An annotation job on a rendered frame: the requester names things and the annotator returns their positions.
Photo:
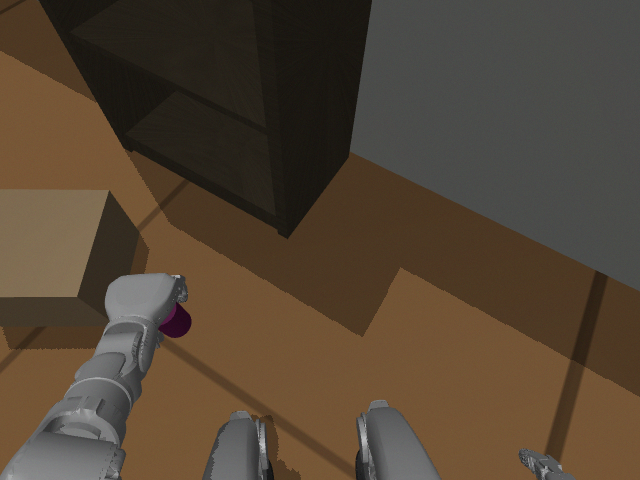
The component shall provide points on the bookshelf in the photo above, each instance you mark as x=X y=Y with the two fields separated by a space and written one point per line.
x=252 y=100

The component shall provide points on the left robot hand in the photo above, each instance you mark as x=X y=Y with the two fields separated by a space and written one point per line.
x=150 y=296

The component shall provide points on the right robot hand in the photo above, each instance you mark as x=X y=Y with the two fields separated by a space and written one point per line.
x=544 y=467

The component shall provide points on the left robot arm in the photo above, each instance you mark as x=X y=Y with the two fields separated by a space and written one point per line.
x=80 y=437

